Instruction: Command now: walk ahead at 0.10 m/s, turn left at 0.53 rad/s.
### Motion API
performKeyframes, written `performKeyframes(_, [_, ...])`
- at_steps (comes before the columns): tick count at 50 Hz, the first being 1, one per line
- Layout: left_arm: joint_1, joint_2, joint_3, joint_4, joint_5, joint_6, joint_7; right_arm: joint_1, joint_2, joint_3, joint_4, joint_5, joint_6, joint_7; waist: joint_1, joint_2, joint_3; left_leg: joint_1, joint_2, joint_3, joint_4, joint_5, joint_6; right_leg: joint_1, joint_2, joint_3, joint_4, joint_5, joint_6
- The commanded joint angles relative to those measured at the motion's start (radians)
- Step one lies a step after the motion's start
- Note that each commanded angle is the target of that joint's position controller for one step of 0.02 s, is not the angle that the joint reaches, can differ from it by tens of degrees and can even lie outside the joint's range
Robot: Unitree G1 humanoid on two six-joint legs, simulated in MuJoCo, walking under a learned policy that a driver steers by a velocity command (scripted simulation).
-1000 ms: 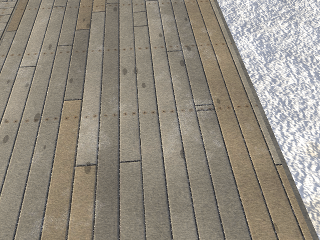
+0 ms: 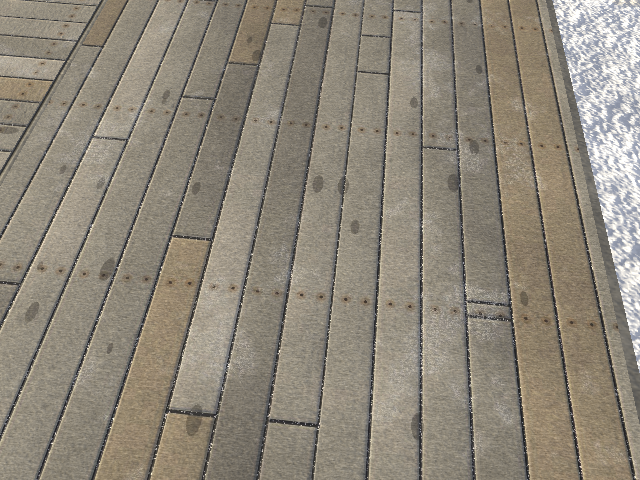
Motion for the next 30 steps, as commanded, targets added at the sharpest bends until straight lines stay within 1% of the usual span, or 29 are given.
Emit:
performKeyframes(1, [0.151,0.065,0.024,-0.032,0.000,0.034,0.023,-0.035,-0.157,-0.041,-0.095,0.011,0.007,-0.027,0.061,0.089,-0.183,-0.010,0.251,-0.227,-0.081,0.311,0.165,0.142,0.031,-0.033,-0.109,0.084,0.031])
performKeyframes(3, [0.077,0.069,0.026,-0.065,-0.006,0.048,0.023,-0.022,-0.160,-0.046,-0.108,0.026,0.028,-0.043,0.035,0.105,-0.179,0.020,0.245,-0.290,-0.084,0.045,0.132,0.107,0.037,-0.013,-0.196,0.117,0.034])
performKeyframes(4, [0.039,0.070,0.026,-0.082,-0.009,0.051,0.022,-0.016,-0.161,-0.047,-0.114,0.029,0.036,-0.050,0.022,0.116,-0.167,0.033,0.243,-0.326,-0.090,-0.074,0.122,0.093,0.043,-0.003,-0.243,0.122,0.032])
performKeyframes(5, [0.010,0.073,0.026,-0.096,-0.012,0.050,0.019,-0.009,-0.163,-0.050,-0.119,0.029,0.044,-0.056,0.011,0.131,-0.156,0.047,0.244,-0.358,-0.093,-0.153,0.115,0.085,0.050,0.005,-0.287,0.118,0.030])
performKeyframes(6, [-0.008,0.077,0.027,-0.105,-0.015,0.046,0.016,-0.001,-0.164,-0.052,-0.123,0.027,0.050,-0.061,0.003,0.145,-0.147,0.063,0.246,-0.381,-0.089,-0.187,0.112,0.087,0.057,0.011,-0.327,0.107,0.028])
performKeyframes(8, [-0.024,0.084,0.029,-0.115,-0.021,0.030,0.007,0.017,-0.163,-0.056,-0.131,0.023,0.062,-0.068,-0.009,0.162,-0.145,0.096,0.251,-0.414,-0.061,-0.146,0.109,0.121,0.075,0.010,-0.399,0.070,0.021])
performKeyframes(10, [-0.005,0.090,0.033,-0.115,-0.028,0.013,-0.004,0.021,-0.160,-0.057,-0.147,0.021,0.071,-0.070,-0.001,0.174,-0.159,0.130,0.252,-0.450,-0.015,-0.006,0.100,0.197,0.093,0.003,-0.492,0.027,0.007])
performKeyframes(11, [0.029,0.092,0.036,-0.106,-0.032,0.006,-0.010,0.006,-0.154,-0.055,-0.159,0.026,0.076,-0.070,0.022,0.176,-0.164,0.138,0.241,-0.461,0.013,0.057,0.086,0.261,0.093,-0.005,-0.587,0.054,-0.005])
performKeyframes(12, [0.080,0.100,0.042,-0.090,-0.034,0.000,-0.016,-0.015,-0.144,-0.052,-0.173,0.036,0.081,-0.071,0.056,0.169,-0.165,0.120,0.209,-0.449,0.054,0.073,0.056,0.362,0.078,-0.026,-0.735,0.159,-0.021])
performKeyframes(13, [0.108,0.143,0.055,-0.086,-0.023,0.000,-0.015,0.008,-0.105,-0.040,-0.183,0.037,0.085,-0.071,0.047,0.111,-0.200,0.036,0.159,-0.405,0.151,-0.076,0.010,0.515,-0.040,0.035,-0.777,0.239,-0.060])
performKeyframes(14, [0.058,0.230,0.075,-0.111,0.006,0.015,-0.008,0.083,-0.049,-0.029,-0.197,0.033,0.081,-0.066,-0.030,-0.174,-0.196,-0.170,-0.003,-0.217,0.357,-0.447,-0.055,0.648,-0.268,0.269,-0.761,0.528,-0.194])
performKeyframes(15, [0.091,0.188,0.073,-0.114,0.035,0.020,-0.013,0.066,-0.134,-0.052,-0.208,0.023,0.063,-0.059,0.004,-0.280,-0.208,-0.296,-0.013,-0.147,0.584,-0.600,-0.105,0.634,-0.385,0.425,-0.787,0.666,-0.325])
performKeyframes(16, [0.060,0.145,0.062,-0.137,0.022,0.019,-0.014,0.080,-0.203,-0.075,-0.189,0.018,0.060,-0.053,-0.002,-0.172,-0.196,-0.312,0.040,-0.143,0.733,-0.534,-0.140,0.615,-0.373,0.348,-0.767,0.669,-0.330])
performKeyframes(17, [0.036,0.112,0.055,-0.146,0.008,0.022,-0.015,0.079,-0.196,-0.080,-0.167,0.021,0.071,-0.055,-0.003,-0.095,-0.177,-0.303,0.052,-0.125,0.793,-0.474,-0.163,0.586,-0.292,0.244,-0.747,0.638,-0.289])
performKeyframes(18, [0.022,0.098,0.049,-0.150,-0.004,0.026,-0.016,0.085,-0.170,-0.076,-0.155,0.019,0.086,-0.061,-0.006,-0.062,-0.159,-0.304,0.055,-0.116,0.852,-0.429,-0.182,0.566,-0.239,0.175,-0.737,0.609,-0.258])
performKeyframes(19, [0.018,0.097,0.045,-0.148,-0.009,0.030,-0.016,0.089,-0.137,-0.068,-0.154,0.019,0.097,-0.061,-0.005,-0.063,-0.143,-0.293,0.052,-0.105,0.899,-0.398,-0.195,0.534,-0.215,0.133,-0.742,0.619,-0.256])
performKeyframes(20, [0.020,0.102,0.043,-0.147,-0.006,0.035,-0.017,0.086,-0.108,-0.059,-0.160,0.025,0.102,-0.059,-0.006,-0.076,-0.129,-0.269,0.049,-0.078,0.889,-0.373,-0.203,0.502,-0.183,0.084,-0.757,0.610,-0.256])
performKeyframes(21, [0.028,0.104,0.044,-0.143,-0.003,0.039,-0.017,0.066,-0.087,-0.051,-0.171,0.029,0.101,-0.059,0.003,-0.100,-0.121,-0.260,0.051,-0.055,0.845,-0.351,-0.210,0.501,-0.162,0.052,-0.768,0.593,-0.260])
performKeyframes(23, [0.055,0.107,0.046,-0.133,-0.004,0.048,-0.014,0.021,-0.063,-0.040,-0.191,0.028,0.096,-0.059,0.027,-0.135,-0.127,-0.248,0.069,-0.034,0.723,-0.343,-0.220,0.545,-0.162,0.037,-0.769,0.585,-0.278])
performKeyframes(26, [0.052,0.132,0.053,-0.127,-0.012,0.056,-0.011,-0.015,-0.035,-0.022,-0.210,0.017,0.090,-0.049,0.040,-0.161,-0.153,-0.118,0.122,0.013,0.509,-0.363,-0.214,0.536,-0.179,0.026,-0.762,0.558,-0.289])
performKeyframes(27, [0.059,0.143,0.056,-0.123,-0.015,0.058,-0.013,-0.023,-0.037,-0.020,-0.213,0.018,0.088,-0.045,0.049,-0.173,-0.153,-0.072,0.128,0.035,0.448,-0.365,-0.208,0.523,-0.184,0.030,-0.762,0.543,-0.293])
performKeyframes(29, [0.083,0.155,0.058,-0.111,-0.023,0.061,-0.018,-0.023,-0.056,-0.025,-0.211,0.022,0.086,-0.039,0.063,-0.186,-0.146,-0.014,0.124,0.058,0.338,-0.346,-0.190,0.518,-0.197,0.055,-0.753,0.501,-0.299])
performKeyframes(30, [0.085,0.155,0.057,-0.106,-0.028,0.062,-0.020,-0.012,-0.058,-0.027,-0.205,0.023,0.085,-0.037,0.057,-0.184,-0.138,0.019,0.120,0.066,0.259,-0.309,-0.174,0.512,-0.198,0.063,-0.741,0.482,-0.295])
Velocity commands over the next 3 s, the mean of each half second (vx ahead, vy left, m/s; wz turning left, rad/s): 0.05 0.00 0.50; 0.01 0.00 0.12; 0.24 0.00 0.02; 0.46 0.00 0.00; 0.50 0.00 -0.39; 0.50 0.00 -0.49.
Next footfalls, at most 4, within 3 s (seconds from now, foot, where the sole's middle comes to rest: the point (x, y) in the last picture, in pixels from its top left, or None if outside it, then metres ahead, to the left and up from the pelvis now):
0.26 right None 0.16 -0.15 -0.77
0.66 left None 0.06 0.09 -0.77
1.36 right None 0.22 -0.13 -0.77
1.88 left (235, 446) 0.51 0.18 -0.77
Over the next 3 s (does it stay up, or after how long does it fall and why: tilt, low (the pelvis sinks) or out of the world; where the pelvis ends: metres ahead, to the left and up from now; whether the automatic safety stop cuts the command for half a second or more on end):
stays up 1.01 0.11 -0.01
